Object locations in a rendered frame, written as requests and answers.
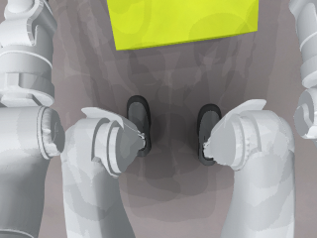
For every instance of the carton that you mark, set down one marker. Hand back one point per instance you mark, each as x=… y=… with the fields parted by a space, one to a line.
x=142 y=24

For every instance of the left robot upper arm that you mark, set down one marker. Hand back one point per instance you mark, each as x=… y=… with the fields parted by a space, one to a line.
x=29 y=138

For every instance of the left robot forearm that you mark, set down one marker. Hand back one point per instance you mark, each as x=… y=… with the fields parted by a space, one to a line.
x=26 y=54

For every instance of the right robot forearm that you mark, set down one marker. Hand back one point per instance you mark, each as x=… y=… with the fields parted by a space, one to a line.
x=305 y=14

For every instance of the robot right thigh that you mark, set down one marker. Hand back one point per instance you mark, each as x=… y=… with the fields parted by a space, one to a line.
x=263 y=203

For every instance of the right robot upper arm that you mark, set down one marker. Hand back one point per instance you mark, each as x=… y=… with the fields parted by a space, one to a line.
x=305 y=116

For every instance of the robot right foot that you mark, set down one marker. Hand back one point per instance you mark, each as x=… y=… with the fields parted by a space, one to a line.
x=209 y=115

